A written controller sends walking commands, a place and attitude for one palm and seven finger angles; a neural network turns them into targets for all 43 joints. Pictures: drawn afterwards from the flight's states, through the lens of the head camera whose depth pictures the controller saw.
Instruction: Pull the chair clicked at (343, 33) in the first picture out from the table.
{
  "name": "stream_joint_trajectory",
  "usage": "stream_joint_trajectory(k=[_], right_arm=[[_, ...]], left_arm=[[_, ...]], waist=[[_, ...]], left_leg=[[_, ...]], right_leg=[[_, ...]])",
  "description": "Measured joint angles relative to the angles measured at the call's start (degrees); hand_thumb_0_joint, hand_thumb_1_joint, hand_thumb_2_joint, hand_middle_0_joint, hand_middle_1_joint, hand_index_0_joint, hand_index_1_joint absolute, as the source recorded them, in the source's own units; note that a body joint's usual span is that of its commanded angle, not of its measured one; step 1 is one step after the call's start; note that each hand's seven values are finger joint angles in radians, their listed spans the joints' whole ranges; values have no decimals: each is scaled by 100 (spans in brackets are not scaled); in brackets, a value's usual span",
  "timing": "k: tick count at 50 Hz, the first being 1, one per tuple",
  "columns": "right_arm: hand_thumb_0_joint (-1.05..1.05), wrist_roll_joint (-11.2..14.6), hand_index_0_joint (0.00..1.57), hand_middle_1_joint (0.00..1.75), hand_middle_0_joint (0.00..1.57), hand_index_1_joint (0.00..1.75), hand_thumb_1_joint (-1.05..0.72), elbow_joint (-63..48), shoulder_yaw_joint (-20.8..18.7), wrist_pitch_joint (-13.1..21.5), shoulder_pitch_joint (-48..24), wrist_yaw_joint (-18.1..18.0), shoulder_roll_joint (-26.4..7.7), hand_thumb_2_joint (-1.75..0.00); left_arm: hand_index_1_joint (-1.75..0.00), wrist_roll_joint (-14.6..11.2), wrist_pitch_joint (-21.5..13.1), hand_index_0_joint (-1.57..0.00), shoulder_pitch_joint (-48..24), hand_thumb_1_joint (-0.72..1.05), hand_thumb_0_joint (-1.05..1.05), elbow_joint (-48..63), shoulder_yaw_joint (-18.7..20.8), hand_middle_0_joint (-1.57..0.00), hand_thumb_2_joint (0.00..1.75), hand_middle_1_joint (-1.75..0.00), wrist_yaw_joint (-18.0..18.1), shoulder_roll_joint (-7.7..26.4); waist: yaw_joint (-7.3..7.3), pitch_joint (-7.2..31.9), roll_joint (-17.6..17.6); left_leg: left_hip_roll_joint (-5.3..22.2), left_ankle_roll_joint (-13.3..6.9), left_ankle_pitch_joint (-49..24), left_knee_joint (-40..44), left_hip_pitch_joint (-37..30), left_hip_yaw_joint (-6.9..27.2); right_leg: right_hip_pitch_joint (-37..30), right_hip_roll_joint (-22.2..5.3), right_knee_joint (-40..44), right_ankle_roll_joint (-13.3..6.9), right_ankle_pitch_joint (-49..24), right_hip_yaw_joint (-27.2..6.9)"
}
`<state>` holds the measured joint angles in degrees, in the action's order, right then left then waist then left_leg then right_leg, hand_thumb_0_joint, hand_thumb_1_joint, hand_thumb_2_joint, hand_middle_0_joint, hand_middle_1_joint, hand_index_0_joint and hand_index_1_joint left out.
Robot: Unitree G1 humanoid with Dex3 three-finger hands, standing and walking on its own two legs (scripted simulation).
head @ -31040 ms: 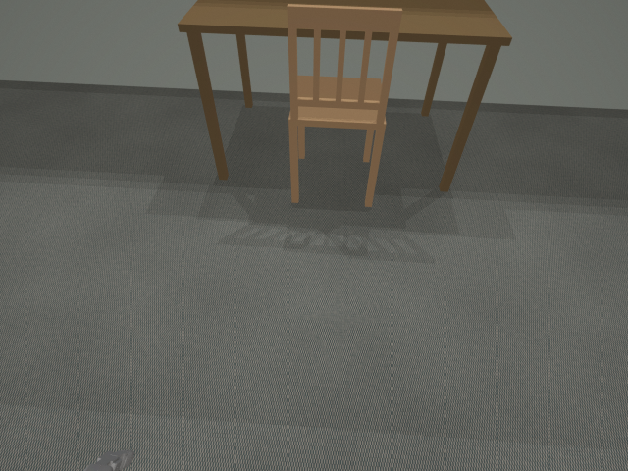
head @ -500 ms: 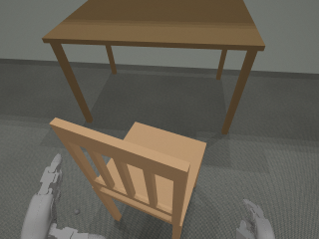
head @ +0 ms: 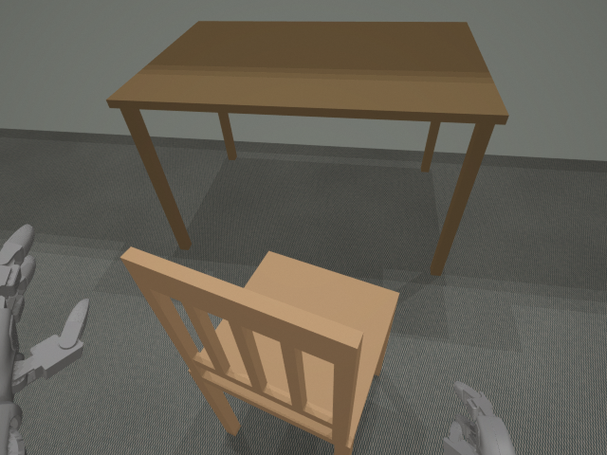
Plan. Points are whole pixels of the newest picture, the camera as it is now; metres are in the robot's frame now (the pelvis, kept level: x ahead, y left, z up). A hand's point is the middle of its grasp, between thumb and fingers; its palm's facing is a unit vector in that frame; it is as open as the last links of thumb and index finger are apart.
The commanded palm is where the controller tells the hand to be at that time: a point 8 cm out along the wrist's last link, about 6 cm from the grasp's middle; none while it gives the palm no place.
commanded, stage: draw the hand back to the body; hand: left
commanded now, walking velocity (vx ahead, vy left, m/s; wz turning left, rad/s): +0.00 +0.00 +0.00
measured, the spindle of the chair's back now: (250, 355) +0.30 +0.14 -0.11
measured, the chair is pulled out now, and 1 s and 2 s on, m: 0.62 0.62 0.62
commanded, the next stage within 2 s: step back with the hand held close in 0.40 s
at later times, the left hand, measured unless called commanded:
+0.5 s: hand (58, 322) +0.19 +0.26 +0.17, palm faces +0.48 -0.77 -0.41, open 7.4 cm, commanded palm +0.14 +0.30 +0.18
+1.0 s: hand (43, 360) +0.16 +0.26 +0.16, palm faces +0.37 -0.77 -0.52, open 7.4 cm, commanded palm +0.10 +0.30 +0.18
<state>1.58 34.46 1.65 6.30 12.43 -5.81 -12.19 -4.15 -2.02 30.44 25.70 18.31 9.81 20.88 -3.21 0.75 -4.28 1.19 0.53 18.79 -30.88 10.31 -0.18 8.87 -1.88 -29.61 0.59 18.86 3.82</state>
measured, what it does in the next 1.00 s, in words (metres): stands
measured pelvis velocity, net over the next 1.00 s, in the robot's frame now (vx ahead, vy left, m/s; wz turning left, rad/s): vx -0.05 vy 0.01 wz -0.03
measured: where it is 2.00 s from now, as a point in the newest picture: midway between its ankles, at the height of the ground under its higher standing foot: outside the picture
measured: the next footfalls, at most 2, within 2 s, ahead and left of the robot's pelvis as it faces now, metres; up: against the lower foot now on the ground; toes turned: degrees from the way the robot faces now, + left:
right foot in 2.00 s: -0.21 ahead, -0.14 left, +0.00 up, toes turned -3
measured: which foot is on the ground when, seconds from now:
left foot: down 0.00-1.00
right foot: down 0.00-1.00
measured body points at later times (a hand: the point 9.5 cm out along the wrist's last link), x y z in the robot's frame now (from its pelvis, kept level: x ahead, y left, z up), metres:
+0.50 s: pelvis +0.00 +0.00 +0.01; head -0.02 -0.03 +0.46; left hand +0.16 +0.30 +0.19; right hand +0.18 -0.23 -0.08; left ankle -0.02 +0.12 -0.73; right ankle -0.03 -0.12 -0.73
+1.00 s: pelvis -0.05 +0.01 +0.00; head -0.02 -0.01 +0.45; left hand +0.13 +0.30 +0.19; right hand +0.12 -0.24 -0.09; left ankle -0.02 +0.12 -0.73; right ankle -0.03 -0.12 -0.73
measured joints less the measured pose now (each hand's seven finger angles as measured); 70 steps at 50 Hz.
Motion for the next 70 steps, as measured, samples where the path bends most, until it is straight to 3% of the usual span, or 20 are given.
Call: stream_joint_trajectory(k=[6, 11, 16, 22, 29, 33, 38, 45, 50, 59, 65, 70], right_arm=[[1, -8, 20, 30, 20, 29, -91, 150, -75, -3, -78, 74, -87, -89], [1, -18, 20, 30, 20, 29, -91, 173, -143, -81, -143, 120, -119, -89], [1, -28, 20, 30, 20, 29, -91, 177, -161, -32, -77, 113, -118, -89], [1, -9, 20, 30, 20, 29, -91, 190, -162, -21, -98, 102, -95, -89], [1, -5, 20, 30, 20, 29, -91, 80, -146, -148, -201, 164, -94, -89], [1, -37, 20, 30, 20, 29, -91, -52, -149, -342, -332, 227, -141, -89], [1, -35, 20, 30, 20, 29, -91, -208, -238, -603, -388, 240, -169, -89], [1, 6, 20, 30, 20, 29, -91, -203, -299, -749, -333, 140, -57, -89], [1, -3, 20, 30, 20, 29, -91, -182, -274, -695, -319, 112, -3, -89], [1, -55, 20, 30, 20, 29, -91, -209, -212, -507, -197, 96, -48, -89], [1, -64, 20, 30, 20, 29, -91, -230, -149, -322, -27, 67, -70, -89], [1, -82, 20, 30, 20, 29, -91, -204, -105, -195, -23, 114, 26, -89]], left_arm=[[-27, -47, -167, -19, -312, 74, 1, -167, 367, -19, 83, -27, 4, 4], [-29, -65, -137, -20, -293, 83, 1, -383, 176, -20, 87, -28, -85, -192], [-30, -49, -68, -21, -129, 87, 2, -208, 2, -21, 89, -29, -145, -171], [-30, -56, -142, -22, -133, 88, 2, -69, 167, -21, 89, -30, -107, -44], [-31, -46, -171, -21, -378, 89, 2, -339, 239, -21, 90, -30, -165, -160], [-31, 22, -402, -21, -326, 89, 2, -257, 350, -21, 90, -30, -182, -111], [-31, 67, -420, -21, 129, 89, 2, -20, 243, -21, 90, -30, -214, -27], [-31, 25, -400, -22, 438, 88, 2, 377, 447, -21, 90, -30, -143, 344], [-31, 10, -421, -22, 402, 88, 2, 467, 557, -21, 90, -30, -39, 349], [-31, 95, -462, -22, 348, 88, 2, 463, 391, -21, 90, -30, 55, 142], [-31, 167, -606, -22, 206, 88, 2, 503, 511, -21, 90, -30, 135, 216], [-31, 148, -713, -22, 206, 88, 2, 610, 722, -21, 90, -30, 135, 386]], waist=[[-3, -117, -44], [41, -207, -17], [35, -216, 60], [25, -180, 26], [13, -236, -66], [119, -346, -78], [268, -447, -24], [296, -483, 183], [291, -374, 250], [246, -157, 274], [268, -190, 281], [286, -339, 386]], left_leg=[[-7, -3, -136, 287, -236, -35], [-14, -9, -232, 459, -319, -73], [12, 10, -256, 526, -384, -69], [33, 24, -254, 554, -476, -67], [54, 20, -306, 539, -379, -69], [72, 4, -344, 455, -99, -96], [9, -41, -434, 444, 162, -187], [-15, -50, -473, 253, 442, -198], [19, -43, -506, 77, 641, -164], [80, -88, -570, -229, 1045, -95], [92, -129, -719, -248, 1228, -23], [12, -134, -731, -436, 1345, -48]], right_leg=[[-212, 1, 265, 7, -137, -26], [-255, -2, 378, 10, -213, -61], [-331, 27, 471, -8, -250, -54], [-437, 49, 534, -18, -269, -51], [-355, 71, 556, -21, -336, -54], [-91, 87, 542, -9, -437, -85], [261, 19, 396, 40, -479, -178], [578, -13, 125, 45, -475, -197], [733, 17, 24, 26, -541, -169], [990, 78, -2, 21, -760, -110], [1141, 118, -97, 32, -380, -77], [1269, 63, -227, 44, -935, -160]])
